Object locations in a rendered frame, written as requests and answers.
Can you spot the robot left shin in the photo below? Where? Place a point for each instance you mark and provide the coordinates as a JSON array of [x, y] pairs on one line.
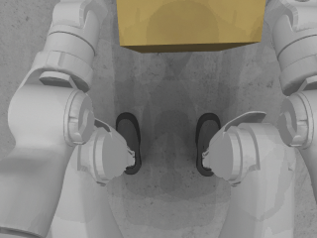
[[126, 157]]

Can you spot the carton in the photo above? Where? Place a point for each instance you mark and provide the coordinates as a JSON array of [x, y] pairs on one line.
[[183, 26]]

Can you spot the robot right upper arm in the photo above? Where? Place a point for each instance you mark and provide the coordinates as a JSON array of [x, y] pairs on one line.
[[297, 127]]

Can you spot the robot right shin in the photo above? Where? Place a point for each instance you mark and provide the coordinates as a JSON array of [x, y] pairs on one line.
[[211, 160]]

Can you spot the robot left forearm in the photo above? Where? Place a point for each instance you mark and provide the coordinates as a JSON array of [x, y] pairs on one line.
[[70, 48]]

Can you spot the robot shin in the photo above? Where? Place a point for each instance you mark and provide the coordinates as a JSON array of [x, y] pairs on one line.
[[126, 157], [211, 160]]

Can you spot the robot right forearm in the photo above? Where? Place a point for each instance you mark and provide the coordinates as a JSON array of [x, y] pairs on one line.
[[293, 35]]

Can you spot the robot left upper arm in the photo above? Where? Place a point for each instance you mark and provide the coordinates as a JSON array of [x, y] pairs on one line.
[[47, 123]]

